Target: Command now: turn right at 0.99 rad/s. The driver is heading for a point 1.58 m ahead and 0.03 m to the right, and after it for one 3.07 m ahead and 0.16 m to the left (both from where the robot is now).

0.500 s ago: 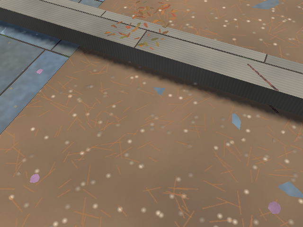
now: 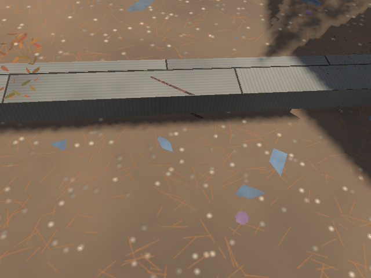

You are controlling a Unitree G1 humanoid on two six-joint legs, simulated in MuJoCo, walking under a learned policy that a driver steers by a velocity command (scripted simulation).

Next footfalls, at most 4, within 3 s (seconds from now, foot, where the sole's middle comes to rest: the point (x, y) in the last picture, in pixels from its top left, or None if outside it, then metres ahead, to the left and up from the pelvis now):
0.22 right None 0.01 -0.12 -0.78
0.66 left None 0.11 0.05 -0.78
0.98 right None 0.04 -0.15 -0.78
1.52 left None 0.37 0.18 -0.78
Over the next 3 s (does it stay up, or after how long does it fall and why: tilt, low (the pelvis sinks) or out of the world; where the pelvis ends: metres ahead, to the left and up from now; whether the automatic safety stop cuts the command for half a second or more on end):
stays up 1.49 0.08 0.11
